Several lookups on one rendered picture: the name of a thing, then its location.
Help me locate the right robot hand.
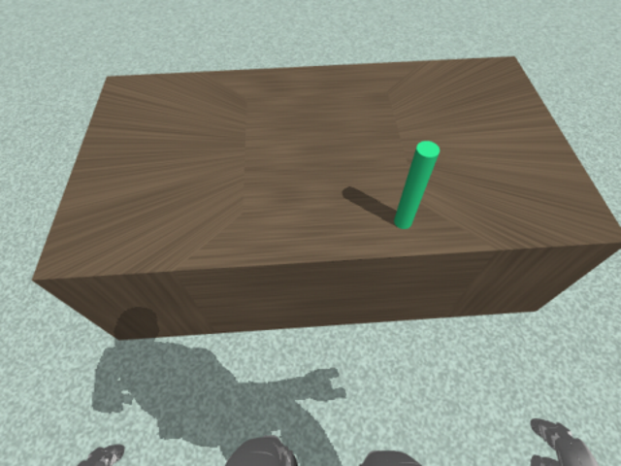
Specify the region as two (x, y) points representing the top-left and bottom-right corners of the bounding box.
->
(530, 418), (599, 466)

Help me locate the can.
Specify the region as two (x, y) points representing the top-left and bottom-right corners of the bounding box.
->
(394, 141), (440, 229)

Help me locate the left robot hand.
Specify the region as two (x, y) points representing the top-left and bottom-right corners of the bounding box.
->
(78, 445), (125, 466)

